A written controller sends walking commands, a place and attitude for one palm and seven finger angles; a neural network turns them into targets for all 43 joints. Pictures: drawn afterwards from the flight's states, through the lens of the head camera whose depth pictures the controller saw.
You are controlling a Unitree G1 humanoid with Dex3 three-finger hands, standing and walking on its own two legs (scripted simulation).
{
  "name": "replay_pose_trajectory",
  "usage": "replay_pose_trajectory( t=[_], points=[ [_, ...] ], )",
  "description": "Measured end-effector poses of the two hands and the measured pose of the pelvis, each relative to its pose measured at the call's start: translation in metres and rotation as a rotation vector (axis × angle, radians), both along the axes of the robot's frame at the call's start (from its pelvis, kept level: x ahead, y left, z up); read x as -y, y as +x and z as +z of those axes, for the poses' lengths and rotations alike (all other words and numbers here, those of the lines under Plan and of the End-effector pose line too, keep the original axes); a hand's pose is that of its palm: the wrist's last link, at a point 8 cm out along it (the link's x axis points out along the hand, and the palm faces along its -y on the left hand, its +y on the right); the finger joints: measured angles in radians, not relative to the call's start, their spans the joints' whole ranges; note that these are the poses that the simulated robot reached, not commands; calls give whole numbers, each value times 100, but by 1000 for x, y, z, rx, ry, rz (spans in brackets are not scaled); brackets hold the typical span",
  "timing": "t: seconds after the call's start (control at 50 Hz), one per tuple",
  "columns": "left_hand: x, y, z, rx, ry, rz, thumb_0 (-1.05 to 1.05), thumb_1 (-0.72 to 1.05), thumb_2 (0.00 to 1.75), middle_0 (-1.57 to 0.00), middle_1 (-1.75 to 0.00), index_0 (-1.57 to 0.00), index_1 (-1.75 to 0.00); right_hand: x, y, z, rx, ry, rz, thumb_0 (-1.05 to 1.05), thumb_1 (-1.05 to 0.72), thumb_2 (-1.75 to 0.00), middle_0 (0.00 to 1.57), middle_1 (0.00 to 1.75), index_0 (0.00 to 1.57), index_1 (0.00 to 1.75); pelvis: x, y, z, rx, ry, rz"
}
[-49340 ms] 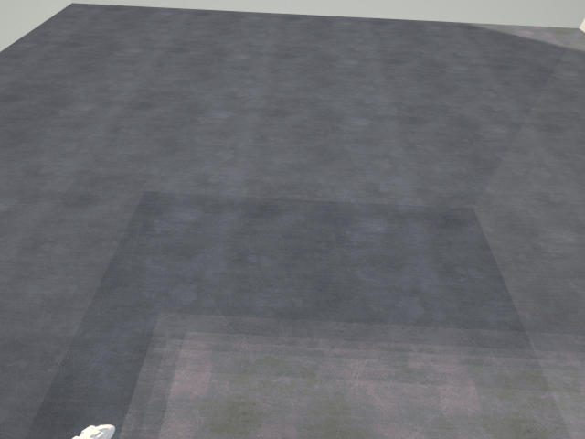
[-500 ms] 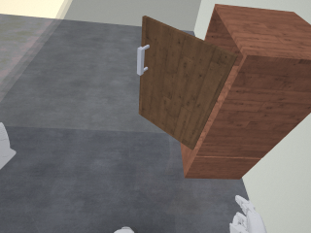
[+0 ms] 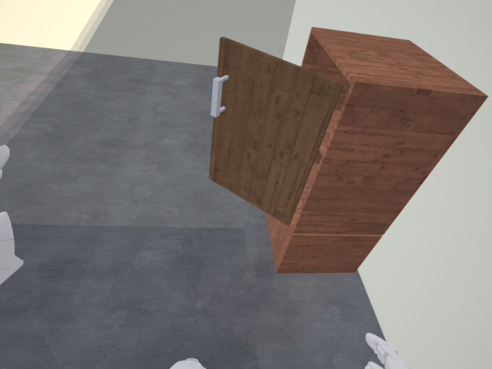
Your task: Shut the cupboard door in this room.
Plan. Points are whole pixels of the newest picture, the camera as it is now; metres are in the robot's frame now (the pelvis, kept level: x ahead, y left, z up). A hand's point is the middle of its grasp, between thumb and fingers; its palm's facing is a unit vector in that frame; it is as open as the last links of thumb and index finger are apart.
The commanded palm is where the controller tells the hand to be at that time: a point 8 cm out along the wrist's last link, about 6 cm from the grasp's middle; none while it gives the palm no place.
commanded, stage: stop stepping back and stand still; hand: left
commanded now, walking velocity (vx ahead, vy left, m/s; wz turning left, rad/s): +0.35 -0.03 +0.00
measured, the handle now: (220, 95) +0.94 +0.16 +0.00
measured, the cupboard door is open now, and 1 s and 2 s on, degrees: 51 51 51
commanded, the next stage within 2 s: let the arm hang, fingers relaxed in 1.24 s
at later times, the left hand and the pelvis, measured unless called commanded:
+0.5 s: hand out of the picture +0.08 +0.29 +0.20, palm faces +0.48 -0.76 -0.45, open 7.4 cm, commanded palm +0.04 +0.31 +0.19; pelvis -0.12 +0.02 +0.01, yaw -5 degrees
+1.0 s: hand out of the picture +0.11 +0.29 +0.18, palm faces +0.40 -0.77 -0.50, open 7.4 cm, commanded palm +0.06 +0.33 +0.19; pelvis -0.09 +0.04 +0.00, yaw -2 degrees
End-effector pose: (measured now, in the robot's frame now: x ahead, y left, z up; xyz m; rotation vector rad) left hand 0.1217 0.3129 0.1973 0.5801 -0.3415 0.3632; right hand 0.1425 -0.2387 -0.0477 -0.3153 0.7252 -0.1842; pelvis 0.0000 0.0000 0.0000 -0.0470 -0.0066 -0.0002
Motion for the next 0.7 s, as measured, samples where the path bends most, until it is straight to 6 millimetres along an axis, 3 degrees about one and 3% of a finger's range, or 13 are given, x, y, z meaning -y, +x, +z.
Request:
replay_pose_trajectory(
  t=[0.06,0.14,0.2,0.3,0.34,0.4,0.48,0.54,0.6,0.7],
  points=[
    [-18,-14,-1,115,-57,54,1,88,90,-22,-30,-22,-31,2,-31,-7,-26,-62,-11,1,-90,-90,21,30,21,30,-17,-13,-6,-2,-28,-34],
    [-40,0,-16,164,-182,108,1,88,90,-21,-30,-21,-30,-10,-69,-17,-33,-31,-66,1,-90,-90,20,30,20,30,-27,-50,-9,49,-18,-17],
    [-27,2,-17,77,-208,45,1,89,90,-20,-30,-20,-30,-29,-98,-9,-21,50,-89,1,-91,-90,20,30,20,30,-25,-67,4,63,-13,-38],
    [14,-29,5,-39,-108,-139,2,89,90,-21,-30,-20,-30,-48,-133,3,-24,123,-109,1,-90,-89,21,30,21,30,-21,-86,24,38,-24,-78],
    [17,-44,16,-60,-34,-153,2,88,90,-21,-30,-21,-30,-48,-141,-2,-29,134,-103,1,-90,-89,21,30,21,30,-20,-95,24,25,-19,-70],
    [11,-65,24,-18,94,-106,1,88,90,-22,-30,-21,-30,-39,-147,-25,-34,137,-73,1,-90,-89,21,30,21,30,-18,-115,3,-7,47,-88],
    [-12,-81,24,38,32,16,1,88,90,-22,-30,-22,-31,-26,-163,-37,-96,124,-91,1,-90,-89,21,30,21,30,-22,-125,4,8,39,-81],
    [-21,-84,7,13,-80,90,1,88,90,-21,-30,-21,-30,-16,-171,-35,-106,94,-115,1,-90,-89,21,30,21,30,-26,-124,9,6,60,-69],
    [-17,-82,-7,-19,-147,93,1,89,90,-21,-30,-21,-30,-11,-174,-31,-106,49,-122,1,-90,-89,21,30,21,30,-32,-122,11,8,74,-49],
    [-16,-73,-6,27,-111,15,2,88,90,-21,-30,-21,-30,-13,-159,-31,-59,-12,-128,1,-91,-90,20,30,20,30,-46,-116,-2,7,55,-36]
  ],
)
